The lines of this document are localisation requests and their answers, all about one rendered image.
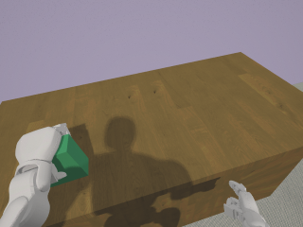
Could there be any robot right forearm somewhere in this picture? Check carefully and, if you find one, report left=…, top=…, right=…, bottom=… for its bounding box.
left=241, top=211, right=270, bottom=227

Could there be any table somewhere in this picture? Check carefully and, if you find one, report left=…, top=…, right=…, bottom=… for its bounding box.
left=0, top=52, right=303, bottom=227

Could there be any left robot hand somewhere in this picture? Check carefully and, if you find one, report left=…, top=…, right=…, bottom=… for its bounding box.
left=15, top=123, right=71, bottom=184

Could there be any sponge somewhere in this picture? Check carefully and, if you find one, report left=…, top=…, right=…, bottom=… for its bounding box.
left=50, top=133, right=89, bottom=187

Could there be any robot left forearm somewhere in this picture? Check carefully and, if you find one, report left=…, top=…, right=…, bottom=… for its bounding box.
left=0, top=160, right=52, bottom=227

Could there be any right robot hand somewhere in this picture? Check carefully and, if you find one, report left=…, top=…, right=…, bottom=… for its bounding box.
left=223, top=181, right=259, bottom=221

